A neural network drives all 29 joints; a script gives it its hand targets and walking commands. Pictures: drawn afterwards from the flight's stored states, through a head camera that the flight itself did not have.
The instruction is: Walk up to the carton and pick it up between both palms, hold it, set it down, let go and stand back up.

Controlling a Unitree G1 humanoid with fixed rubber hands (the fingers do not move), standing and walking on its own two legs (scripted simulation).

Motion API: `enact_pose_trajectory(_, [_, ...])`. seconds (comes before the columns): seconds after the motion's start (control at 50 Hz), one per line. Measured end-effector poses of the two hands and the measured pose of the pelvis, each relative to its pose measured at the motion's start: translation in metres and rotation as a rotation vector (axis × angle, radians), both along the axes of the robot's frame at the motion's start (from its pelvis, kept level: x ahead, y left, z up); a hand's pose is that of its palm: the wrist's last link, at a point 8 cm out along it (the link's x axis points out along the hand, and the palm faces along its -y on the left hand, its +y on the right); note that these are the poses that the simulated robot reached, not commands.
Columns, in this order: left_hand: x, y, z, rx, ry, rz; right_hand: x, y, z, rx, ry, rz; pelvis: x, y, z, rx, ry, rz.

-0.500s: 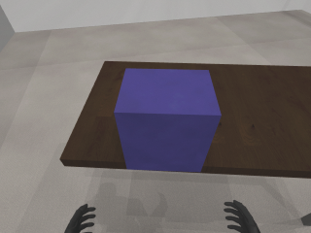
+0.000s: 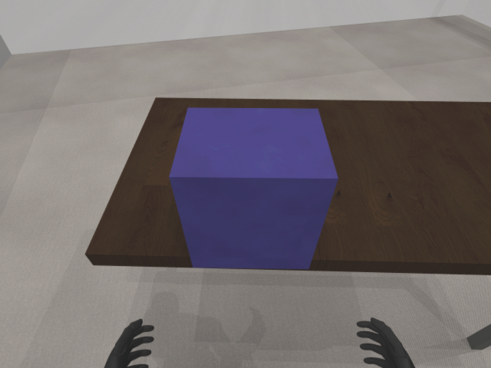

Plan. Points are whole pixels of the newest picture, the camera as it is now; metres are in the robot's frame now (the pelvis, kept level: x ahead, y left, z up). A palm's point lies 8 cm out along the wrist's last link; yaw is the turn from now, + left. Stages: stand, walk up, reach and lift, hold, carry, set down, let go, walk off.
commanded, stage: let go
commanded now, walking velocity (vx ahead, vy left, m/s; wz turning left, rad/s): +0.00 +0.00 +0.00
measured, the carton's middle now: (251, 192) +0.42 +0.00 +0.05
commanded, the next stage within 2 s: stand in 0.04 s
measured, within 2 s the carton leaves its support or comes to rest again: neither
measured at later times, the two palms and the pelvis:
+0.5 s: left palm out of the picture +0.10 +0.25 -0.13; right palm out of the picture -0.03 -0.23 -0.13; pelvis -0.02 +0.02 -0.01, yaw -9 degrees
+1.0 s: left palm out of the picture +0.01 +0.25 -0.14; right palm out of the picture -0.10 -0.20 -0.15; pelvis -0.06 +0.03 -0.01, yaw -11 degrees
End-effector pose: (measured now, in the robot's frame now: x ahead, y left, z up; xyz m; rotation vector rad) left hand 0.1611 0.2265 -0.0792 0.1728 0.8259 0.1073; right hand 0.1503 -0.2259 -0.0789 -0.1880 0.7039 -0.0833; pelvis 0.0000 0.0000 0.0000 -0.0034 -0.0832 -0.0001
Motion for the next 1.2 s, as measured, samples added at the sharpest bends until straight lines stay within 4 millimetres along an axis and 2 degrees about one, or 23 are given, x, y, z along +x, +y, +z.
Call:
enact_pose_trajectory(0.06, [-0.002,-0.001,0.0,-0.009,-0.014,0.005,0.0,-0.001,0.001,-0.005,-0.006,-0.002,-0.001,0.0,-0.001,0.0,0.011,-0.003])
enact_pose_trajectory(0.14, [-0.019,0.008,-0.012,0.049,0.0,-0.057,-0.015,-0.017,-0.018,-0.022,0.114,-0.076,-0.006,0.002,-0.01,0.005,0.053,-0.042])
enact_pose_trajectory(0.2, [-0.038,0.016,-0.024,0.078,0.058,-0.068,-0.043,-0.031,-0.036,-0.026,0.21,-0.145,-0.008,0.004,-0.018,0.009,0.074,-0.065])
enact_pose_trajectory(0.26, [-0.055,0.023,-0.033,0.094,0.116,-0.082,-0.077,-0.038,-0.05,-0.029,0.304,-0.195,-0.01,0.008,-0.022,0.003,0.094,-0.086])
enact_pose_trajectory(0.32, [-0.066,0.028,-0.041,0.091,0.175,-0.091,-0.113,-0.032,-0.053,-0.03,0.382,-0.236,-0.013,0.014,-0.02,0.006,0.104,-0.11])
enact_pose_trajectory(0.38, [-0.067,0.029,-0.047,0.066,0.201,-0.102,-0.145,-0.022,-0.05,-0.044,0.436,-0.262,-0.015,0.02,-0.017,0.013,0.111,-0.129])
enact_pose_trajectory(0.46, [-0.064,0.025,-0.049,0.051,0.206,-0.133,-0.175,-0.008,-0.051,-0.023,0.477,-0.299,-0.019,0.023,-0.014,0.013,0.112,-0.149])
enact_pose_trajectory(0.58, [-0.067,0.013,-0.046,0.053,0.2,-0.156,-0.189,0.009,-0.063,0.044,0.48,-0.321,-0.028,0.023,-0.014,0.012,0.099,-0.17])
enact_pose_trajectory(0.68, [-0.078,0.012,-0.041,0.06,0.205,-0.161,-0.2,0.017,-0.066,0.075,0.487,-0.336,-0.036,0.025,-0.01,0.016,0.088,-0.178])
enact_pose_trajectory(0.94, [-0.139,0.025,-0.055,0.058,0.359,-0.123,-0.247,0.02,-0.065,0.064,0.585,-0.391,-0.053,0.032,-0.006,0.018,0.082,-0.197])
enact_pose_trajectory(1.06, [-0.162,0.026,-0.059,0.052,0.423,-0.111,-0.258,0.027,-0.068,0.078,0.614,-0.402,-0.058,0.034,-0.006,0.018,0.08,-0.202])
enact_pose_trajectory(1.2, [-0.177,0.024,-0.062,0.043,0.468,-0.107,-0.264,0.038,-0.071,0.104,0.635,-0.404,-0.06,0.035,-0.005,0.016,0.079,-0.208])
